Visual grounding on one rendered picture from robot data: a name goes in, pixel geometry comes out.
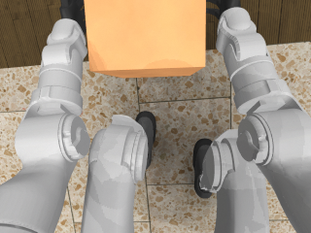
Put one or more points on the robot left hand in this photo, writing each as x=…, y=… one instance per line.
x=72, y=9

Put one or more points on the robot right upper arm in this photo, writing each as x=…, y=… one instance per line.
x=279, y=143

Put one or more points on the robot right thigh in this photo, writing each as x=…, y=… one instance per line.
x=242, y=205

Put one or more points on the robot left forearm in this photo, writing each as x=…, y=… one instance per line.
x=61, y=73

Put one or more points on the robot right hand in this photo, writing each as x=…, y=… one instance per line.
x=223, y=6

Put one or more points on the left robot shin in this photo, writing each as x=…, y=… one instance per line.
x=116, y=120

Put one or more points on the robot left upper arm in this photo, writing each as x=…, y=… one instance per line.
x=49, y=148

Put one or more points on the carton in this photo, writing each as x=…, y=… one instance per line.
x=146, y=38

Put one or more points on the robot right forearm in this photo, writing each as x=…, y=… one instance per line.
x=250, y=68

